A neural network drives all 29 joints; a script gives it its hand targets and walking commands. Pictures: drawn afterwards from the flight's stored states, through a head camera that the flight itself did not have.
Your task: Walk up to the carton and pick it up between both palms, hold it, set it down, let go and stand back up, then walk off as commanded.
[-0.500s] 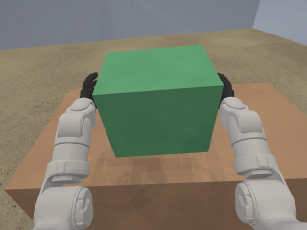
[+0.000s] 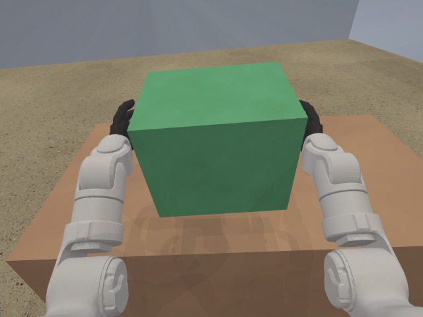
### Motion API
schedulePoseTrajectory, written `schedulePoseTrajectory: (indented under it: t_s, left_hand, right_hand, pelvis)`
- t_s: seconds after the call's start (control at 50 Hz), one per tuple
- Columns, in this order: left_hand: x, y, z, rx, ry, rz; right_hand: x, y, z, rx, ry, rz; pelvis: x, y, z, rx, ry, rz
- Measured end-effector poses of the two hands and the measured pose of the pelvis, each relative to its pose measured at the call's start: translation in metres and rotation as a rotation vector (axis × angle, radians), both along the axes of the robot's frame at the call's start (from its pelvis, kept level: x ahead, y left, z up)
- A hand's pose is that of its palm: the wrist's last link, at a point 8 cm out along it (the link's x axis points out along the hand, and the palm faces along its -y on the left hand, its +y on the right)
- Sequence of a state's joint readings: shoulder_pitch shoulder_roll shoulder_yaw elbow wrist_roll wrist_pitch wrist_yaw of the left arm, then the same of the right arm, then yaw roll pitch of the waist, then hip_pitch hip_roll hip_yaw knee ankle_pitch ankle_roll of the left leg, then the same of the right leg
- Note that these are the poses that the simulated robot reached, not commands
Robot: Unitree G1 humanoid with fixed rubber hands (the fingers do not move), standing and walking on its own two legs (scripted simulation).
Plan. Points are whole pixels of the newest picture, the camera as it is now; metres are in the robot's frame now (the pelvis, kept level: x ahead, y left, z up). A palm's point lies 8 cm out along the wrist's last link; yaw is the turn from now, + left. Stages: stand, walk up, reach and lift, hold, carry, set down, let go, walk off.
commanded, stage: hold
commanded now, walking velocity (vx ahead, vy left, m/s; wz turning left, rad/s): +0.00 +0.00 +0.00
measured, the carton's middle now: (217, 141) +0.42 -0.02 +0.20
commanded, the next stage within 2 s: set down in 0.48 s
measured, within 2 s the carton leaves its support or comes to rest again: neither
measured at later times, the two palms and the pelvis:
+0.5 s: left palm (121, 141) +0.38 +0.16 +0.23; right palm (310, 139) +0.39 -0.19 +0.22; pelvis +0.00 +0.00 +0.00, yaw +0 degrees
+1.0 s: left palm (131, 147) +0.41 +0.15 +0.20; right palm (301, 151) +0.41 -0.19 +0.17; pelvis +0.01 +0.00 +0.00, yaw +0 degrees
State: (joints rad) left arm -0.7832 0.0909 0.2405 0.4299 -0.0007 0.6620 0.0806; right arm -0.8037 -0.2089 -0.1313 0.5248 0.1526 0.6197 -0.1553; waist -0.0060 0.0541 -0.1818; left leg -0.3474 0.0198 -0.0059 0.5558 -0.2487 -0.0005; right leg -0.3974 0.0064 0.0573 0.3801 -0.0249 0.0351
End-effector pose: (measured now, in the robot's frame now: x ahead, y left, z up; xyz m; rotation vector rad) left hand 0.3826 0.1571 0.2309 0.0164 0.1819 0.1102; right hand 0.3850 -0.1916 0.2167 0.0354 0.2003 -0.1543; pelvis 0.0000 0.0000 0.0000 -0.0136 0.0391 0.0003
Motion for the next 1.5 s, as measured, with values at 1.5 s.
schedulePoseTrajectory:
  t_s: [1.5]
  left_hand:
    - [0.047,0.004,-0.074,-0.037,-0.001,0.018]
  right_hand:
    - [0.049,0.004,-0.076,-0.029,-0.001,0.011]
  pelvis:
    - [0.029,0.007,0.006,-0.012,0.035,-0.001]
